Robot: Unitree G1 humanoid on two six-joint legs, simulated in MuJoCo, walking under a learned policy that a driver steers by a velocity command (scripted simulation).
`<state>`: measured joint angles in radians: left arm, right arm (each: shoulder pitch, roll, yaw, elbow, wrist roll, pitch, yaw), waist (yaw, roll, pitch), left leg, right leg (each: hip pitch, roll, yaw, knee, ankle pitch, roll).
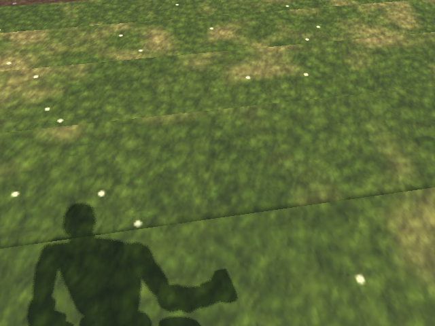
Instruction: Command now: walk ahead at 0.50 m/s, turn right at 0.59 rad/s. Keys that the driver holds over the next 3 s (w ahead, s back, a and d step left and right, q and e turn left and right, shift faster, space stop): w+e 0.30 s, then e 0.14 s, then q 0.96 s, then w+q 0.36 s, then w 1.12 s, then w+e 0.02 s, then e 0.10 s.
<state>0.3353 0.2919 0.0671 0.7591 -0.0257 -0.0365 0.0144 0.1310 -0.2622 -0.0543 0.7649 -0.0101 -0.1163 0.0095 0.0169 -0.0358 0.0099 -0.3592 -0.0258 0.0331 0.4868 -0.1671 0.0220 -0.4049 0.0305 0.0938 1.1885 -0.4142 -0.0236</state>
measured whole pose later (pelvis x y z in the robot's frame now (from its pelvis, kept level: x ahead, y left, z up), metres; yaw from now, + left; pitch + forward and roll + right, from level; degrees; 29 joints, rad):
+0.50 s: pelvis +0.26 -0.08 -0.01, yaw -18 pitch +2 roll +1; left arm 0.16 0.28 0.04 0.72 0.05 -0.11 -0.05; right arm 0.36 -0.25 -0.01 0.85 -0.06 -0.11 0.05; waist -0.04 -0.01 0.02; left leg -0.15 0.08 0.06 1.02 -0.54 -0.07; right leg -0.47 0.04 -0.01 0.60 -0.16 -0.09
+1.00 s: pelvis +0.39 -0.07 +0.01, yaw -7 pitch +2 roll -2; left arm 0.12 0.29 0.07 0.68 0.05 -0.07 0.02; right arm 0.26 -0.30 -0.04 0.75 -0.04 -0.13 0.03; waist -0.02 0.01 0.04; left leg -0.29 0.01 0.00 0.45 -0.19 0.05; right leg -0.30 0.00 -0.04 0.78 -0.56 0.03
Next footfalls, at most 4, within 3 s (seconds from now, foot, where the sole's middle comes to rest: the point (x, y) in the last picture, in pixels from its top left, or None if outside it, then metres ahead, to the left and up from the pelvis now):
0.42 right None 0.36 -0.21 -0.77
0.88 left None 0.47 0.03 -0.77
1.36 right None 0.43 -0.21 -0.77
1.98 left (176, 273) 0.64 0.16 -0.77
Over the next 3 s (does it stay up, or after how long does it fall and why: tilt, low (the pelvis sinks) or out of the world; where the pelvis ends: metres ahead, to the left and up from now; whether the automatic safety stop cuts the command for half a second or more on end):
stays up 1.11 0.25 -0.20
